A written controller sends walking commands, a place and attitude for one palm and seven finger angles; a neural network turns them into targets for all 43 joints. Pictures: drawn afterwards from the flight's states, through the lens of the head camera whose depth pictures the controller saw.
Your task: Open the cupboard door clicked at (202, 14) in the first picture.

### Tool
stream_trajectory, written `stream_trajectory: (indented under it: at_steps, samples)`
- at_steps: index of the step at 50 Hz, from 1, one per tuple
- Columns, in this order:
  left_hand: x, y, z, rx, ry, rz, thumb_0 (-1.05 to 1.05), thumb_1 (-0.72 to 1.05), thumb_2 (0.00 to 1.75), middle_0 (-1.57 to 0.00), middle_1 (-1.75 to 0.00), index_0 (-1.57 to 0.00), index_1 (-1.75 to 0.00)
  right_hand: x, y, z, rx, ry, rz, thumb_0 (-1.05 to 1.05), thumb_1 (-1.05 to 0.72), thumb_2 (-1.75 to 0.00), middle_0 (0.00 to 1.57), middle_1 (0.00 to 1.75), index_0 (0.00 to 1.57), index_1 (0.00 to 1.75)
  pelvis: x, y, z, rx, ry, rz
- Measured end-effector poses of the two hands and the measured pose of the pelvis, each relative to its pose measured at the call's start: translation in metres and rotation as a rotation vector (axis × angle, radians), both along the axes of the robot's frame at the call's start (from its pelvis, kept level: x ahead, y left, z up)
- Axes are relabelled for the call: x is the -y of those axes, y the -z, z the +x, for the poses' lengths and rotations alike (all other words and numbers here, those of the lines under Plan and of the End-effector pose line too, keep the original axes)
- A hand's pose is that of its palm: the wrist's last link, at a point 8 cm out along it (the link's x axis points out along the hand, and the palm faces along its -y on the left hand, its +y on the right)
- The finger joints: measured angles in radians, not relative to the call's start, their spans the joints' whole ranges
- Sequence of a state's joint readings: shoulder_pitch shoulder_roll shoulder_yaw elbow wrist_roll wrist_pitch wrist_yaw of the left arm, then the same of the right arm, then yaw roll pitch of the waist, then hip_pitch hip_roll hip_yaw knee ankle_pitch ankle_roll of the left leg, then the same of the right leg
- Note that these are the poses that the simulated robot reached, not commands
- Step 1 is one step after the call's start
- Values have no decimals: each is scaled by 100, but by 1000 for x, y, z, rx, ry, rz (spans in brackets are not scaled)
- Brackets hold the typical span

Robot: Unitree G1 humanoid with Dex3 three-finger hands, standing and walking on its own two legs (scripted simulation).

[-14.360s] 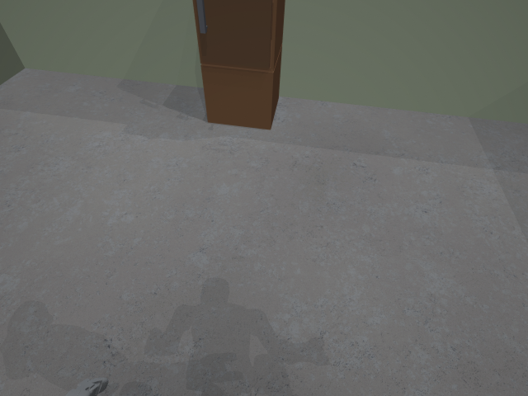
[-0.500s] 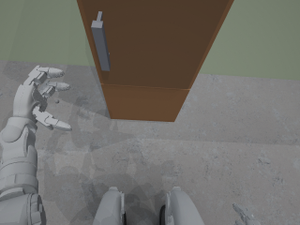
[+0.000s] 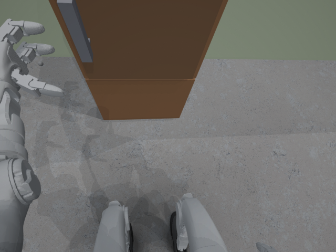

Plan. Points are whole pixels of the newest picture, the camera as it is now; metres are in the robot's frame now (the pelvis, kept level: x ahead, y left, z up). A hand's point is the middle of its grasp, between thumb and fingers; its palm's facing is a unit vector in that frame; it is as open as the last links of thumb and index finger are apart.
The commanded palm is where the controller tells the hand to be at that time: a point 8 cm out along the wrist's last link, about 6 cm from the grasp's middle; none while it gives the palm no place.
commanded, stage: move the hooked fingers beside the handle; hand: left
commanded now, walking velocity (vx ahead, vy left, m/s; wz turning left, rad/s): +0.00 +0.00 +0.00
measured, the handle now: (79, 25) +0.63 +0.16 +0.05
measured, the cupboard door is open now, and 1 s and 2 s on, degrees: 0 0 0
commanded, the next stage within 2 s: slide the fingers in behind the handle in 1.18 s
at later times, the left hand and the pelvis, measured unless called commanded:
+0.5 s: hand (46, 31) +0.61 +0.23 +0.05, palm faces -0.02 -1.00 -0.03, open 13.9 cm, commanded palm +0.59 +0.24 +0.05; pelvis +0.00 +0.01 -0.02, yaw -3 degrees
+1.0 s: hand (49, 38) +0.58 +0.22 +0.05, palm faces -0.02 -1.00 -0.02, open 13.9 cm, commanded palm +0.58 +0.24 +0.05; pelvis +0.01 +0.01 +0.00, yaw -2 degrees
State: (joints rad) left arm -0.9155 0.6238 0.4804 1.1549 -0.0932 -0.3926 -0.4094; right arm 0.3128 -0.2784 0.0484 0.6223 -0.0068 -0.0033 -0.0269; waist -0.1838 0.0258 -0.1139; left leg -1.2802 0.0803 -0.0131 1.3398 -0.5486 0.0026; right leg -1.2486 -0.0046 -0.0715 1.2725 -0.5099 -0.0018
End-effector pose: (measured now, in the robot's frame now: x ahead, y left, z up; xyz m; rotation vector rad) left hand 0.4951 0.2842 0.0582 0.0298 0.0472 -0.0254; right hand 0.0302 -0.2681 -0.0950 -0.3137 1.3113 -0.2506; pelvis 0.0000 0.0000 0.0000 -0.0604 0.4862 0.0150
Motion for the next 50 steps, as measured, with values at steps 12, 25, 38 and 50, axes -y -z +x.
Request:
stream_trajectory:
  at_steps: [12, 25, 38, 50]
  samples:
    - [0, 1, 51, 10, -7, -6, -1, -49, 30, -30, -120, -30, -120, -3, 1, -41, -123, 45, -33, 0, -90, -89, 20, 30, 20, 30, -4, 14, -4, -64, 7, -23]
    - [-1, 6, 90, 23, -10, -4, -1, -49, 30, -30, -120, -30, -120, -29, -3, -75, -240, 107, -20, 0, -90, -89, 20, 30, 20, 30, -14, 22, -1, -121, 18, -47]
    - [-4, -2, 75, 18, -17, -17, -1, -49, 30, -30, -120, -30, -120, -43, -16, -59, -235, 100, 39, 0, -90, -89, 20, 30, 20, 30, -18, 1, 12, -93, 12, -45]
    - [8, 2, 70, -10, -2, -8, -1, -49, 30, -30, -120, -30, -120, -20, -17, -31, -154, 51, -8, 0, -90, -89, 20, 30, 20, 30, -14, 1, 13, -73, 6, -41]
